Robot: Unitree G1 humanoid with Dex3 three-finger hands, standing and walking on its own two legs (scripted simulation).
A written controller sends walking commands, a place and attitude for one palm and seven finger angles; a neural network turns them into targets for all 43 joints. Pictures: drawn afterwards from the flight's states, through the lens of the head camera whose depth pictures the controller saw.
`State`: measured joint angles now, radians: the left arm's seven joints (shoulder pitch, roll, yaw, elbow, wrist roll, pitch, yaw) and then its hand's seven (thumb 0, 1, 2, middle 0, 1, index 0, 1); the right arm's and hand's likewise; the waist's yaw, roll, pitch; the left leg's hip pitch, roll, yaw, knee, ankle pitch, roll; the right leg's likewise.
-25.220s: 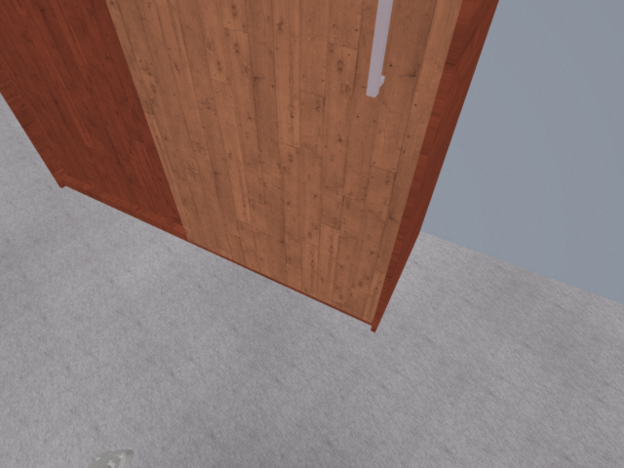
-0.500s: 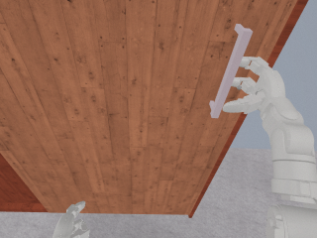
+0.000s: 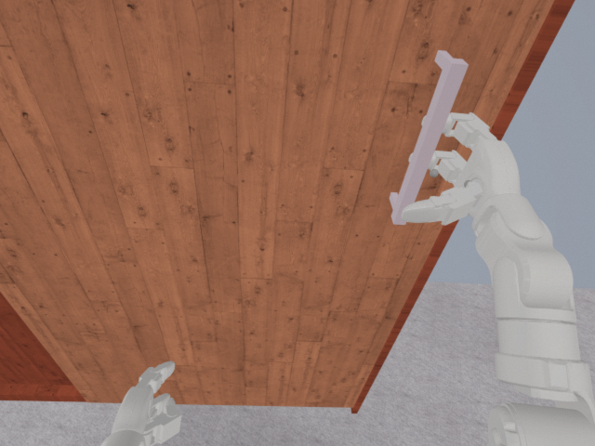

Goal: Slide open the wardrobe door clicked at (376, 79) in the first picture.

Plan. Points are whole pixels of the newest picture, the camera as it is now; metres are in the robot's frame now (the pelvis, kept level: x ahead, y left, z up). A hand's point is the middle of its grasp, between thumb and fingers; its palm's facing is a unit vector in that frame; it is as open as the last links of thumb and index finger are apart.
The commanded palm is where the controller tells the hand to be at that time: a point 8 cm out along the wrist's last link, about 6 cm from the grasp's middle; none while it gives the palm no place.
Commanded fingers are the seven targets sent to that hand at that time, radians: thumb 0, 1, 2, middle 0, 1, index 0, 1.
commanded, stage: slide the fingers in behind the handle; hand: right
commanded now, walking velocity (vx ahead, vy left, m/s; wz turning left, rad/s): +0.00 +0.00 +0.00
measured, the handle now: (418, 146) +0.43 -0.11 +0.25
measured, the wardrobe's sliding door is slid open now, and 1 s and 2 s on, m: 0.00 0.00 0.00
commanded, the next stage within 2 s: move the hooked fingers beside the handle in 0.06 s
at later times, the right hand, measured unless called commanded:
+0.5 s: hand (440, 174) +0.37 -0.12 +0.25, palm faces -0.04 +1.00 -0.04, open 14.1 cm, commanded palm +0.35 -0.18 +0.25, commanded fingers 0.00 0.50 -0.30 0.30 1.20 0.30 1.20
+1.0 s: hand (457, 175) +0.37 -0.14 +0.25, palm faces -0.03 +1.00 -0.04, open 14.0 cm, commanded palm +0.35 -0.20 +0.25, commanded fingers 0.00 0.50 -0.30 0.30 1.20 0.30 1.20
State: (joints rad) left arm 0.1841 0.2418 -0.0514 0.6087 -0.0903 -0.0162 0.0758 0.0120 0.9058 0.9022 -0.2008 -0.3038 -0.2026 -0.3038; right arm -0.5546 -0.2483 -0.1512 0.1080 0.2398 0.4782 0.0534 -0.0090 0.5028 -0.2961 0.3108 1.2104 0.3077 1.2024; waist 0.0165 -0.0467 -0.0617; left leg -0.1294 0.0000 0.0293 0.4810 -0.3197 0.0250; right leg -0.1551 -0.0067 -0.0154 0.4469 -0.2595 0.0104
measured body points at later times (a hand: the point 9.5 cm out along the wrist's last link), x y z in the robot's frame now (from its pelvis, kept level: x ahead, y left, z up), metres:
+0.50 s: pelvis +0.00 +0.01 +0.00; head -0.03 +0.03 +0.45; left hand +0.19 +0.24 -0.08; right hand +0.36 -0.17 +0.25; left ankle -0.04 +0.10 -0.74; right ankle -0.01 -0.13 -0.74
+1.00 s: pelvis +0.00 +0.00 +0.00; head -0.03 +0.03 +0.45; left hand +0.18 +0.24 -0.08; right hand +0.37 -0.20 +0.25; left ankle -0.04 +0.10 -0.74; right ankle -0.01 -0.13 -0.74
